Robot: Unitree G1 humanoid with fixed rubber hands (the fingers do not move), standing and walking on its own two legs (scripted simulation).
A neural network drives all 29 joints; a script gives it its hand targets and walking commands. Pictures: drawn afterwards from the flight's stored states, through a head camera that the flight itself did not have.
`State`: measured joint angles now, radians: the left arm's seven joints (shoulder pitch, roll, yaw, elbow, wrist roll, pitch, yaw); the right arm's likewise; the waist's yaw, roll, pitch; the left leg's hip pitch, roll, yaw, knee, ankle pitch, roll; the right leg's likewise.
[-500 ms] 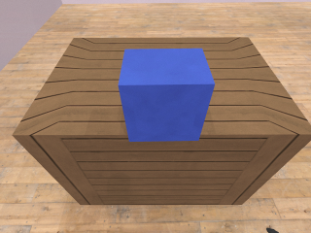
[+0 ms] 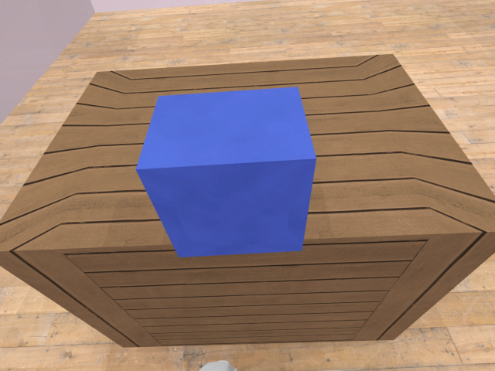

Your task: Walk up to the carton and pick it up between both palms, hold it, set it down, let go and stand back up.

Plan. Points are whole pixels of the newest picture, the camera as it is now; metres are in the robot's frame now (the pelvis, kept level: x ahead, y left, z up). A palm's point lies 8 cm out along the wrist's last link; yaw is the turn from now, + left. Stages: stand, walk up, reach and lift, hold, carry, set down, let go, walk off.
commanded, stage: walk up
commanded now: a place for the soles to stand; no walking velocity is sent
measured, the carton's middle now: (234, 177) +0.42 +0.04 +0.10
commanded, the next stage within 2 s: none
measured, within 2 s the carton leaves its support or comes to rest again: neither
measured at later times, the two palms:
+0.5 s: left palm out of the picture +0.11 +0.32 -0.11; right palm (419, 307) +0.25 -0.28 -0.09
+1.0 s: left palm out of the picture +0.11 +0.33 -0.11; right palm (429, 367) +0.16 -0.26 -0.10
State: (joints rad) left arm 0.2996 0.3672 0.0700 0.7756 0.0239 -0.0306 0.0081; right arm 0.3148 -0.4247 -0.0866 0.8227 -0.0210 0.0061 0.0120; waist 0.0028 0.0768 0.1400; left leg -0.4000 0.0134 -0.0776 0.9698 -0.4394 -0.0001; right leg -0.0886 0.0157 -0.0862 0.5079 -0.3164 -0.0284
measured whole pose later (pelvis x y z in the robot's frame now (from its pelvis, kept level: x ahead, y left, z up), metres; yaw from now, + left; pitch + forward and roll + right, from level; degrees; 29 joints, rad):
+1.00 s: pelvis +0.06 +0.03 +0.01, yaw +3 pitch -3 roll -1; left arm 0.14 0.35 0.03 1.06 -0.02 -0.02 0.01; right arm 0.06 -0.34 -0.02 1.11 0.01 0.00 0.00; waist -0.01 -0.01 0.08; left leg -0.26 -0.03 -0.01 0.37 -0.05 0.03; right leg 0.02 -0.03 -0.03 0.35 -0.31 0.03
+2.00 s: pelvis +0.04 +0.04 +0.00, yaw +2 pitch -2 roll -1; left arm 0.28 0.39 0.03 0.94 0.00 -0.02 0.02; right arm 0.10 -0.38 -0.06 0.95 0.00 0.04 0.03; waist 0.00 0.01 0.07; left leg -0.35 -0.03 0.01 0.43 -0.05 0.05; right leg -0.10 -0.04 -0.01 0.48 -0.34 0.03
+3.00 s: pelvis +0.06 +0.03 +0.01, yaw -4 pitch -3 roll +1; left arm 0.31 0.25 0.08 0.18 -0.05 0.28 0.05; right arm 0.27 -0.24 -0.02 0.40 0.06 -0.03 0.05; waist 0.04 -0.05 0.05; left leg -0.22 0.00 0.10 0.34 -0.07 0.02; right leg -0.03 -0.04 0.08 0.40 -0.33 0.03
